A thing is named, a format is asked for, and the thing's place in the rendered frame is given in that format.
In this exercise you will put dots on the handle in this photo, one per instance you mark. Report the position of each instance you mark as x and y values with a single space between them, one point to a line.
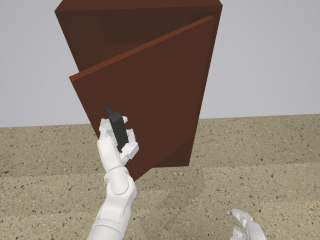
118 127

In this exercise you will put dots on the right robot hand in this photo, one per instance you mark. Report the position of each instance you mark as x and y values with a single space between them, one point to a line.
252 230

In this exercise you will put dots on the left robot hand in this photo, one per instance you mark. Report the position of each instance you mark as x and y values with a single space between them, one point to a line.
107 146

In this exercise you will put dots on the left robot forearm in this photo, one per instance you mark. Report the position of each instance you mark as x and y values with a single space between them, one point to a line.
112 219

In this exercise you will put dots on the cupboard door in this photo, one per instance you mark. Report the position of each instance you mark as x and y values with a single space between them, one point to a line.
156 85

